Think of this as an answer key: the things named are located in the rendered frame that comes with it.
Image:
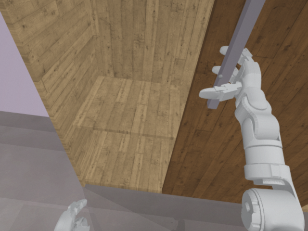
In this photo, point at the handle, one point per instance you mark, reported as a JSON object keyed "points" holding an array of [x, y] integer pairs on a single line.
{"points": [[247, 20]]}

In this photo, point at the robot right forearm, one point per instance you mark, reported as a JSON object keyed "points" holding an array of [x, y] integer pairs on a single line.
{"points": [[262, 143]]}

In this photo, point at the left robot hand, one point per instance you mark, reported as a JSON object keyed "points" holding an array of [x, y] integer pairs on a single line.
{"points": [[67, 221]]}

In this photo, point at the right robot hand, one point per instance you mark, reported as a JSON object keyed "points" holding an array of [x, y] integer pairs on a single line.
{"points": [[248, 76]]}

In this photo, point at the right robot upper arm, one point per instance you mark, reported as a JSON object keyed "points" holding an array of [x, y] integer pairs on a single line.
{"points": [[271, 210]]}

